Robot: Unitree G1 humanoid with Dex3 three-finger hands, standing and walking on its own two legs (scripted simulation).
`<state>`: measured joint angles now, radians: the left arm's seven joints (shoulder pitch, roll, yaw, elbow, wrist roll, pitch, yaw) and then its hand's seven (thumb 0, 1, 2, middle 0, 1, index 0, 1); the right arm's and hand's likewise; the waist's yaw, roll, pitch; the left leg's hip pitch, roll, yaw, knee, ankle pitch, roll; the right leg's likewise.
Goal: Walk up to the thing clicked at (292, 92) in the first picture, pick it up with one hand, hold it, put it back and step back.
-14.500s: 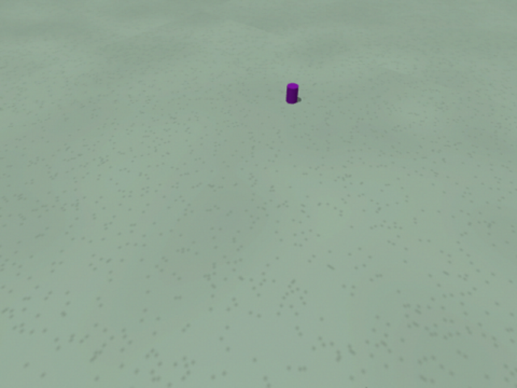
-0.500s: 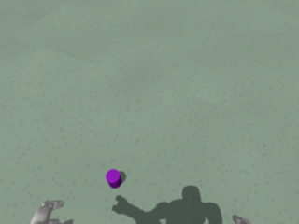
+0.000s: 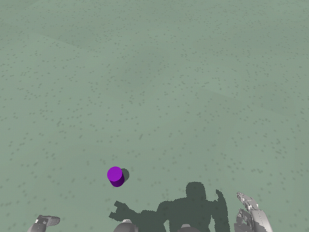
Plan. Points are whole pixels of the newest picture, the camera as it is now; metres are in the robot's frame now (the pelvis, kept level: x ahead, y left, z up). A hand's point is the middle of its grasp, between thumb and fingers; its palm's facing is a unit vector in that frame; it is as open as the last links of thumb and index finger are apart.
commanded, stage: rise first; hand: left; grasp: from above
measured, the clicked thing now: (116, 177) +0.46 +0.21 -0.64
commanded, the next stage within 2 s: none
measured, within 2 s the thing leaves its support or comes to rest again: neither
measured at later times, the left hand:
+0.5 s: hand out of the picture +0.14 +0.28 -0.21, palm faces -0.31 -0.76 -0.57, open 14.1 cm
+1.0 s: hand (86, 198) +0.30 +0.28 -0.39, palm faces -0.47 -0.26 -0.84, open 14.0 cm
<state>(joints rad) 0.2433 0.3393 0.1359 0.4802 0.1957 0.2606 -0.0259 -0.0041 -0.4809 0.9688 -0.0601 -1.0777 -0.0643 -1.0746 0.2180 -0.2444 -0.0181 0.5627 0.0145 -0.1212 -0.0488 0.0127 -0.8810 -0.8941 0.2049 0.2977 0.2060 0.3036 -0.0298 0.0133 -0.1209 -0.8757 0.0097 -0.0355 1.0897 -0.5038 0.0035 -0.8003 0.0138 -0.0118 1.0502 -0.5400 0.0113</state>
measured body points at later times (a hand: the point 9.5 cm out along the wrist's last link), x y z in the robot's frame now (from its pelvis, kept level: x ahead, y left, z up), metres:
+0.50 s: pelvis -0.03 +0.00 -0.07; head +0.10 +0.02 +0.36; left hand +0.16 +0.32 -0.17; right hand +0.16 -0.25 -0.16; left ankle +0.01 +0.11 -0.66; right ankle -0.02 -0.13 -0.66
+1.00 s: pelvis -0.10 -0.01 -0.26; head +0.12 +0.00 +0.14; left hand +0.32 +0.29 -0.34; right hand +0.02 -0.28 -0.40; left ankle +0.01 +0.11 -0.66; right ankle -0.02 -0.13 -0.66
